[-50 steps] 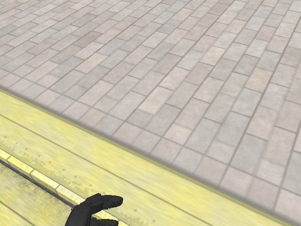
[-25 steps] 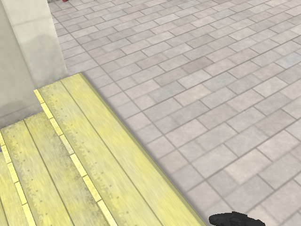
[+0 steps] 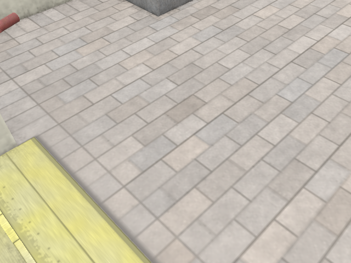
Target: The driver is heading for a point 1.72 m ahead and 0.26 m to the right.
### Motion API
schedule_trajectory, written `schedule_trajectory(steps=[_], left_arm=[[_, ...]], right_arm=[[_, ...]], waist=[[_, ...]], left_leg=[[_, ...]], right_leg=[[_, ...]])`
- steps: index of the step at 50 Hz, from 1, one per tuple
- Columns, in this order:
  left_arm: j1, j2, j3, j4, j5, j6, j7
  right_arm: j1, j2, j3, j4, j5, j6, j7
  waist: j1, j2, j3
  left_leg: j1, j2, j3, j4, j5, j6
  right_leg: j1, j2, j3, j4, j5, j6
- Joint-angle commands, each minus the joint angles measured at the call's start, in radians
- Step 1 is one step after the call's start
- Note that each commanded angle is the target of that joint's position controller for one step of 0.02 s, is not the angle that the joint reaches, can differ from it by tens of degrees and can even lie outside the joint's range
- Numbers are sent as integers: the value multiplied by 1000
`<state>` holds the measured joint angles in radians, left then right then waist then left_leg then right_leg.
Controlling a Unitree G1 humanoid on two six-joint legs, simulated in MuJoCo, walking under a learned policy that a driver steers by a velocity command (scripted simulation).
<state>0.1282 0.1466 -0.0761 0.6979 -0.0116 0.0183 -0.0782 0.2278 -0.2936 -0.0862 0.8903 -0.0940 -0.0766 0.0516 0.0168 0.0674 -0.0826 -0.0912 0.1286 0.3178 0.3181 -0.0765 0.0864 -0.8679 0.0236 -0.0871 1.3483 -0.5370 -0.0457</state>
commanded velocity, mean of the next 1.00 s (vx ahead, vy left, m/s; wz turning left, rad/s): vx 0.02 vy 0.00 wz -0.22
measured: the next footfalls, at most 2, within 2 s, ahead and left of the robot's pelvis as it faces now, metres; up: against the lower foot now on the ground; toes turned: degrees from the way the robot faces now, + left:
left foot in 0.42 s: +0.24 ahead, +0.08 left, +0.17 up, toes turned -21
right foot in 0.78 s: +0.06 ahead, -0.13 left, +0.17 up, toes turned -17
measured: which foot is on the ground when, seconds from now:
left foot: down 0.00-0.04, up 0.06-0.40, down 0.42-0.80, up 0.82-1.00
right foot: down 0.00-0.42, up 0.44-0.76, down 0.78-1.00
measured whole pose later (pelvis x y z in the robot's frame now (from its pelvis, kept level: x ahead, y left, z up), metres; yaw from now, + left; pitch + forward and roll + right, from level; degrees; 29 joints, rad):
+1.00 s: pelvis +0.08 +0.01 +0.13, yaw -12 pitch +1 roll +0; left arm 0.22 0.23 0.03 0.65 0.00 0.00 0.05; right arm 0.21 -0.27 -0.06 0.62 0.02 0.04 0.02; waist 0.03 0.00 0.01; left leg -0.53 0.02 0.03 0.96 -0.42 -0.04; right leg -0.25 -0.05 -0.06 0.58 -0.35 0.02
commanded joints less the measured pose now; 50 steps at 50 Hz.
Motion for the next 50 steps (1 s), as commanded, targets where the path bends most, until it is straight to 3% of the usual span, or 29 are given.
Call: schedule_trajectory(steps=[1, 2, 3, 4, 5, 6, 7, 9, 13, 15, 17, 19, 20, 21, 22, 23, 24, 25, 28, 30, 32, 35, 38, 39, 40, 41, 43, 46, 50], left_arm=[[72, 195, 50, -48, 12, -3, 52], [124, 258, 75, -48, 27, -6, 74], [225, 294, 93, -63, 63, -30, 74], [344, 334, 115, -2, 73, -57, 56], [375, 301, 119, 23, 67, -74, 30], [273, 235, 109, 42, 47, -104, 14], [156, 194, 107, -10, 5, -75, 66], [65, 141, 99, -37, 18, -55, 89], [126, 182, 129, -53, -7, -45, 131], [119, 205, 138, -81, -20, 7, 168], [88, 216, 152, -134, 3, 26, 171], [32, 205, 152, -169, -11, 18, 157], [61, 177, 149, -164, -18, 17, 145], [90, 143, 148, -166, -6, 17, 131], [131, 96, 140, -165, 9, 12, 126], [200, 166, 157, -185, 5, -3, 119], [189, 235, 179, -162, -9, -4, 123], [154, 256, 181, -154, -13, 6, 125], [103, 165, 144, -158, 11, 18, 118], [107, 105, 114, -142, 16, 9, 110], [50, 93, 97, -159, 17, 0, 110], [29, 137, 113, -140, 0, -8, 112], [104, 177, 129, -100, 12, -15, 113], [147, 214, 136, -106, 33, -18, 116], [147, 267, 157, -84, 51, -14, 119], [114, 254, 160, -95, 59, -15, 117], [52, 203, 147, -132, 51, -37, 128], [-4, 193, 140, -140, 12, -49, 135], [32, 237, 152, -118, 5, -28, 136]], right_arm=[[193, -172, -61, -113, -6, 11, -5], [68, -144, -56, -185, -4, 22, 4], [-143, -143, -56, -246, 11, 34, -4], [-159, -70, -16, -263, 32, 48, 13], [-160, -11, 6, -269, 40, 30, 5], [-179, -11, 21, -287, 45, 5, -12], [-185, 58, 55, -300, 86, 5, -25], [-102, 41, 71, -322, 91, 8, -29], [-152, -1, 77, -402, 77, 17, -62], [-238, 76, 118, -465, 91, 29, -85], [-188, 43, 96, -413, 129, 32, -87], [-96, -5, 67, -373, 123, 37, -90], [-93, 10, 59, -367, 117, 38, -92], [-82, -10, 48, -363, 98, 38, -95], [-66, -62, 37, -388, 71, 50, -97], [-116, -102, 25, -429, 24, 46, -99], [-160, -30, 39, -456, 28, 40, -102], [-188, 18, 52, -458, 47, 44, -108], [-191, 17, 71, -429, 66, 48, -116], [-149, 83, 97, -392, 68, 42, -106], [-140, 53, 77, -391, 86, 48, -94], [-31, -66, 22, -372, 91, 74, -73], [17, -71, 9, -352, 136, 85, -75], [-27, -35, 18, -366, 130, 72, -72], [-118, 10, 28, -404, 131, 60, -68], [-159, -23, 19, -406, 123, 52, -66], [-121, -47, 1, -378, 111, 65, -58], [-66, -7, 17, -359, 111, 91, -48], [-127, 16, 40, -394, 117, 102, -13]], waist=[[-58, -42, -140], [-12, -129, -148], [132, -284, -141], [162, -360, -227], [161, -303, -132], [94, -225, -49], [10, -75, -3], [-72, -58, 15], [-51, -84, -12], [-42, -146, -34], [-2, -258, -143], [-45, -254, -145], [-44, -219, -89], [-35, -115, -48], [-11, 103, -15], [56, 316, -55], [48, 214, 2], [34, 114, 43], [26, 11, 19], [24, 9, -18], [5, 57, 2], [-50, 152, -1], [-23, 123, 14], [4, 36, 0], [18, -246, 33], [43, -356, 51], [27, -291, 44], [-11, -205, 46], [35, -243, 39]], left_leg=[[115, 150, -84, 278, 1005, 65], [-76, 20, -100, 400, 450, 26], [-410, -160, -220, 875, -303, -51], [-617, -209, -509, 1251, -243, -36], [-795, -245, -654, 1337, -214, -25], [-887, -234, -597, 1376, -239, -33], [-751, -224, -398, 1506, -317, -49], [-700, -194, -402, 1489, -320, -78], [-718, -143, -411, 1155, -309, -119], [-573, -160, -327, 653, -561, -139], [-373, -174, -320, 523, -244, -167], [-210, -162, -353, 348, -57, -152], [-153, -162, -350, 204, -43, -137], [-58, -52, -461, 158, -66, -96], [-7, 171, -694, 89, 53, -6], [-111, 313, -1054, -93, -143, 134], [-162, 284, -1020, -106, -368, 170], [-220, 222, -869, -76, -447, 131], [-302, 58, -608, -26, -278, 84], [-258, 6, -533, -10, -237, 94], [-225, -17, -510, -12, -231, 96], [-148, 34, -609, 10, -272, 142], [-280, 11, -639, 55, -317, 84], [-437, -25, -600, 138, -347, 27], [-573, -156, -402, 283, -366, -41], [-592, -186, -305, 446, -393, -88], [-613, -138, -342, 735, -450, -126], [-603, -96, -346, 810, -379, -139], [-446, -108, -241, 518, -348, -120]], right_leg=[[123, -15, 362, -344, 305, -219], [242, -46, 543, -517, 120, -295], [373, -154, 853, -759, 6, -377], [522, -157, 969, -820, 199, -368], [543, -163, 903, -765, 248, -312], [525, -150, 796, -693, 337, -289], [421, -123, 752, -797, 459, -219], [352, -65, 633, -772, 446, -164], [486, -24, 549, -767, 552, -139], [502, -12, 477, -845, 630, -122], [523, -36, 496, -848, 582, -112], [477, -56, 518, -815, 515, -91], [447, -18, 507, -783, 372, -67], [335, 42, 447, -641, 135, -31], [178, 170, 284, -328, -108, 22], [114, 123, 245, -137, -119, 69], [93, 62, 241, 46, -38, 102], [87, 38, 221, 136, 34, 121], [215, 22, 201, 168, 181, 150], [288, -13, 179, 5, 237, 161], [355, -38, 126, -334, 161, 148], [443, -4, 87, -630, 34, 119], [655, -12, 123, -891, 278, 35], [780, -114, 214, -871, 327, -19], [737, -226, 311, -926, 279, -95], [684, -326, 410, -1013, 307, -170], [694, -354, 402, -983, 503, -202], [702, -311, 278, -937, 662, -167], [704, -271, 174, -910, 564, -140]])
